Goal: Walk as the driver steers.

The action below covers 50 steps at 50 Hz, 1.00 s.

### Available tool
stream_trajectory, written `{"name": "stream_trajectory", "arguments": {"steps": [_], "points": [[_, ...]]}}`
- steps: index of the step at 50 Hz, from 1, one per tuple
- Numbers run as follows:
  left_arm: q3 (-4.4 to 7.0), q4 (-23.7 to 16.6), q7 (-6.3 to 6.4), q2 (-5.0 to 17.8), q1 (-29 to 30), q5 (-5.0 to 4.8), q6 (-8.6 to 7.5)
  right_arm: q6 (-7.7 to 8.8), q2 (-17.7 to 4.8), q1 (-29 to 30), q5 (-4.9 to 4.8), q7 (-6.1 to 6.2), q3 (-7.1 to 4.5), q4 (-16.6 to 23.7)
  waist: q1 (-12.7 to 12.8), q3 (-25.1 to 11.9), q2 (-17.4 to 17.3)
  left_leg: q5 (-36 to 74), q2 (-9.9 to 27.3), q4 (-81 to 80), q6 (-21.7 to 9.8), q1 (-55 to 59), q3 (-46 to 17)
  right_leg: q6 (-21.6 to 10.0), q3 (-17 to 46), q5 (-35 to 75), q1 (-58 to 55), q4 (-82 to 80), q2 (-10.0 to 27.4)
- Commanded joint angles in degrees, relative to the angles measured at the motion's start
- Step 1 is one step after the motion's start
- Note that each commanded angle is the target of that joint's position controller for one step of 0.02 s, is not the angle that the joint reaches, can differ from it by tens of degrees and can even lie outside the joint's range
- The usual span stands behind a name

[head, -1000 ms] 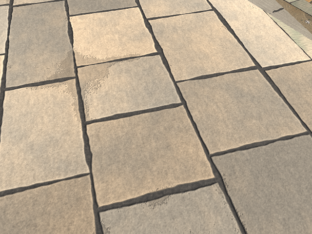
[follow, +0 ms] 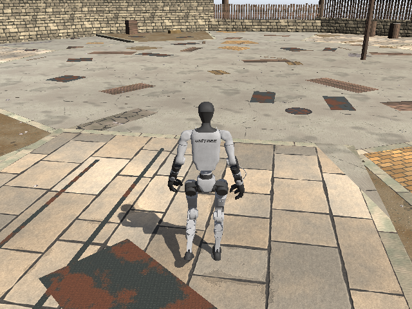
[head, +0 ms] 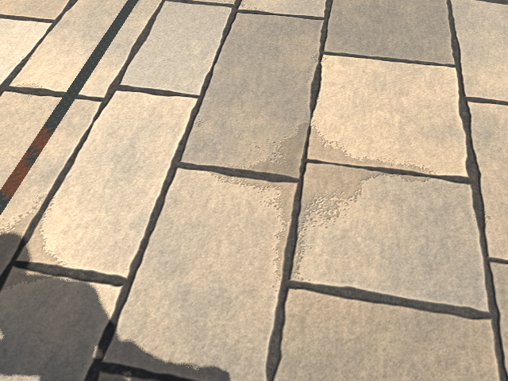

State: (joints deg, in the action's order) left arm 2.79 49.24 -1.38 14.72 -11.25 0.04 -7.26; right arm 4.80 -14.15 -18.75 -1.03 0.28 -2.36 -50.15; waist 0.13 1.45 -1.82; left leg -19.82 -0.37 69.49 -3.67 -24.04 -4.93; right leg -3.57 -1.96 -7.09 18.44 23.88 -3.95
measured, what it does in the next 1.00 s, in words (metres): walks ahead, turning right: left foot, then right foot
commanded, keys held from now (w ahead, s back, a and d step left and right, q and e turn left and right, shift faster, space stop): w+e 0.70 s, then w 0.12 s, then w+q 0.18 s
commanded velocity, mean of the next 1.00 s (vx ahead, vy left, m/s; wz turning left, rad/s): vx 0.50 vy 0.00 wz -0.33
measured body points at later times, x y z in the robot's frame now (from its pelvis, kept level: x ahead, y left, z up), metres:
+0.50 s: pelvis +0.27 +0.04 +0.01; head +0.29 +0.05 +0.46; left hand +0.40 +0.30 -0.12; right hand +0.33 -0.24 -0.09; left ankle +0.31 +0.14 -0.74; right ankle +0.20 -0.09 -0.65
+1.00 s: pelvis +0.49 -0.10 +0.00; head +0.52 -0.12 +0.45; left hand +0.73 +0.08 -0.10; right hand +0.43 -0.37 -0.14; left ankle +0.48 +0.09 -0.64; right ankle +0.50 -0.19 -0.74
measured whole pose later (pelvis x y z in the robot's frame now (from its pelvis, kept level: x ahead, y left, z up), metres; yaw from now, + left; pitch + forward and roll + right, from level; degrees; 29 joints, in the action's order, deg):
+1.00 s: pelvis +0.49 -0.10 +0.00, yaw -24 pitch +2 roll +0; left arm 3.1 41.3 -2.1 14.1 -10.9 0.2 -4.0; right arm 5.0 -16.5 -16.6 -2.1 -0.2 -3.0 -50.7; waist -1.1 2.1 -1.5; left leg -21.2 5.1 69.3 -1.3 -25.3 -1.7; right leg -4.1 -4.9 -11.1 19.4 28.7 -1.9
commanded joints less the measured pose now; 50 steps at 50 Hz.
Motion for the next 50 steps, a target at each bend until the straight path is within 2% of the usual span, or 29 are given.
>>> {"name": "stream_trajectory", "arguments": {"steps": [1,5,8,11,14,15,16,17,18,19,20,21,22,23,25,28,31,34,38,40,41,42,43,44,45,46,48,49,50], "points": [[0.33,-1.9,-0.41,4.0,-1.1,0.18,-0.41,0.87,-3.4,-0.9,0.77,0.23,-1.04,4.4,-1.4,-2.2,4.8,3.7,6.7,-2.6,0.3,-10.2,-0.8,-11.3,20.1,0.6,-7.3,-15.5,15.3],[1.26,-0.7,0.62,7.6,-5.2,-0.78,0.09,1.24,-2.3,7.0,1.78,0.59,-0.21,7.8,-0.1,0.1,4.1,11.8,6.7,-19.2,3.1,-11.4,1.6,-11.8,15.2,5.7,-4.6,-17.2,13.7],[1.56,0.0,1.24,8.9,-8.2,-1.39,0.84,1.78,-2.1,13.9,1.18,0.09,0.24,9.3,2.1,0.2,5.1,21.0,3.7,-32.0,4.5,-6.1,2.9,-9.5,12.4,6.2,-3.3,-15.6,11.6],[1.52,0.9,1.47,9.0,-12.0,-1.94,1.59,2.25,-3.5,18.6,0.27,-0.47,0.05,10.9,3.6,0.2,6.1,22.6,2.0,-37.6,5.1,-3.1,2.3,-8.8,15.3,2.9,-5.7,-12.9,13.0],[1.85,0.5,1.92,9.6,-11.6,-1.89,2.48,2.98,-6.4,18.1,0.0,-0.8,-1.01,11.6,1.5,-0.5,7.2,17.8,1.6,-42.5,3.8,2.0,1.4,-6.8,19.7,-1.0,-8.8,-8.0,14.6],[1.76,0.1,2.05,9.2,-11.1,-1.72,2.77,3.15,-7.4,14.7,0.08,-0.65,-1.6,10.7,-0.6,-1.7,7.3,15.9,1.5,-44.2,2.8,6.9,2.0,-5.8,19.7,-0.2,-8.3,-4.6,13.5],[1.21,-0.6,2.05,7.5,-10.4,-1.35,2.81,3.37,-9.5,8.1,0.52,-0.24,-2.62,9.3,-3.7,-5.4,6.6,14.4,3.6,-44.8,1.0,16.6,0.7,-4.1,18.2,1.9,-5.3,3.2,10.4],[-0.11,-2.5,1.9,3.4,-9.4,-0.21,2.62,3.34,-13.7,-2.2,1.22,0.28,-3.78,8.1,-7.9,-13.8,-0.6,11.8,14.5,-44.6,-2.7,31.1,-9.2,-1.7,12.8,-6.5,3.1,21.3,5.6],[-1.38,-4.6,1.84,-1.0,-16.5,-1.65,1.6,2.34,-17.7,-5.6,1.77,-0.06,-4.79,6.8,-4.4,-19.7,-19.4,2.9,26.2,-50.1,-10.9,45.3,-32.9,0.4,6.8,-25.9,22.0,38.1,-0.1],[0.0,-3.5,2.03,5.3,-15.8,-2.86,1.52,2.38,-11.7,-4.2,1.63,-0.33,-3.57,7.5,-5.1,-16.2,-12.9,-4.0,25.3,-52.4,-10.8,41.9,-36.4,0.7,10.7,-24.6,27.9,47.1,3.7],[0.97,-4.0,2.06,8.1,-11.4,-2.89,1.86,2.49,-8.1,-1.1,1.19,-0.38,-2.56,8.1,-5.1,-9.8,-7.1,-0.7,23.1,-52.6,-8.4,35.3,-26.7,0.6,10.8,-19.1,29.0,48.9,5.7],[1.12,-4.1,2.17,7.3,-9.7,-2.4,2.37,2.42,-6.7,2.8,1.24,-0.61,-1.98,8.5,-3.4,-6.9,-3.4,5.5,20.2,-53.9,-7.0,28.8,-19.3,1.2,9.7,-14.5,26.5,48.0,7.8],[1.35,-4.7,2.09,6.6,-8.3,-1.8,2.83,2.24,-5.2,5.3,1.23,-0.79,-1.62,8.3,-2.2,-4.0,-3.3,9.5,17.8,-55.7,-6.3,24.3,-14.1,1.7,9.4,-11.5,25.4,45.5,9.0],[1.47,-5.2,1.77,5.5,-8.2,-1.77,3.44,2.25,-4.9,6.5,1.53,-0.8,-1.53,7.9,-1.0,-2.5,-4.8,12.3,16.3,-57.5,-5.7,20.7,-9.7,1.9,9.0,-9.5,23.1,44.0,10.4],[1.27,-6.2,1.24,3.5,-7.5,-1.8,4.36,2.68,-5.4,6.3,1.6,-0.82,-1.98,6.9,-0.3,-1.7,-4.4,18.6,15.1,-59.6,-6.3,18.1,-4.1,2.5,7.7,-6.7,21.9,43.2,10.9],[1.24,-8.6,0.91,3.0,-4.1,-1.43,4.89,2.87,-7.2,4.9,1.58,-0.39,-2.8,5.3,-0.3,-0.6,-1.9,25.5,15.9,-60.7,-7.4,18.8,1.2,3.2,8.3,-1.8,25.0,38.0,11.1],[0.93,-10.5,-0.01,2.5,0.4,-1.42,4.66,2.35,-8.7,4.6,1.55,0.06,-3.17,4.6,-1.4,0.2,-1.6,26.0,15.1,-61.2,-6.4,19.6,6.7,3.0,6.7,6.2,24.1,28.1,10.8],[0.5,-13.2,-1.2,2.1,7.0,-1.19,4.47,1.76,-10.3,2.7,1.05,0.4,-3.48,3.7,-3.7,2.0,-1.0,25.0,15.5,-60.9,-5.6,21.1,10.5,2.1,3.3,9.8,22.7,20.3,10.1],[0.35,-16.5,-2.17,2.3,12.1,-1.35,4.42,0.48,-11.6,-1.3,-0.14,0.13,-3.74,1.4,-4.5,3.9,-1.0,28.1,17.7,-58.3,-4.8,26.5,11.9,-0.5,0.9,2.8,21.5,14.3,8.5],[0.99,-17.0,-2.28,3.7,10.7,-1.11,4.36,-0.12,-13.2,-1.2,-0.53,0.13,-4.04,0.9,-2.3,2.0,-2.8,42.7,18.1,-53.1,-4.2,28.2,13.1,-2.7,-1.7,-3.0,15.4,12.4,5.5],[1.94,-16.2,-2.13,5.4,6.5,-0.9,4.39,-0.44,-14.1,-0.7,-0.62,0.23,-4.13,0.7,0.8,-1.1,-3.7,52.0,17.5,-46.8,-3.4,28.2,14.3,-4.0,-3.1,-4.1,8.3,10.8,3.1],[3.54,-13.4,-1.65,7.9,-2.6,-0.95,4.38,-0.79,-13.3,-0.7,-0.66,0.39,-3.61,0.3,5.9,-6.0,-2.8,55.8,15.4,-36.1,-2.2,24.1,15.9,-5.8,-4.1,0.0,-5.7,6.8,0.5],[5.3,-11.1,-0.53,12.4,-12.3,-0.76,4.72,-0.51,-11.3,-1.1,0.25,0.49,-2.54,1.3,9.8,-12.1,1.6,41.0,12.9,-19.8,0.0,9.9,16.2,-8.4,5.6,3.9,-24.7,8.2,7.2],[5.69,-10.8,0.06,18.3,-13.0,-0.28,4.46,0.69,-2.8,-8.2,1.19,-0.52,0.22,2.8,3.7,-20.0,16.2,-10.9,2.3,2.4,3.3,-12.9,12.4,-18.0,36.7,-3.1,-42.3,2.8,25.2],[4.38,-11.2,0.03,13.3,-15.9,-0.04,3.96,2.34,-8.6,-4.0,-1.27,-1.04,-1.06,1.6,8.3,-25.7,9.4,-14.8,1.1,9.8,2.4,-15.9,-0.9,-18.8,45.3,-4.8,-41.2,-4.1,28.3],[3.55,-10.3,-0.21,11.1,-12.6,0.31,3.36,2.6,-10.7,1.9,-3.17,-1.12,-2.0,3.9,7.7,-15.8,7.8,-10.3,3.5,10.4,1.8,-20.4,-0.8,-15.3,33.8,0.5,-34.3,-4.6,26.0],[2.42,-10.2,-0.48,6.9,-4.6,-0.01,2.68,2.02,-9.2,4.4,-1.05,-0.3,-1.98,3.9,2.9,-7.2,4.9,-1.2,8.1,2.5,1.8,-16.5,0.1,-11.0,19.6,7.8,-18.7,-6.8,20.8],[1.96,-10.4,-0.63,4.9,-2.3,0.31,2.18,0.95,-8.9,2.1,-0.82,-0.22,-2.28,3.0,0.7,-5.9,6.1,1.9,9.3,0.8,1.9,-12.7,-0.7,-9.8,15.2,8.9,-14.2,-9.1,18.9],[2.04,-9.9,-0.73,4.4,-1.5,0.46,1.56,-0.07,-7.7,0.1,-0.93,-0.2,-2.23,2.3,-0.5,-5.7,6.6,4.0,9.4,0.0,2.0,-10.1,-0.9,-9.7,13.0,9.0,-11.6,-11.3,18.4]]}}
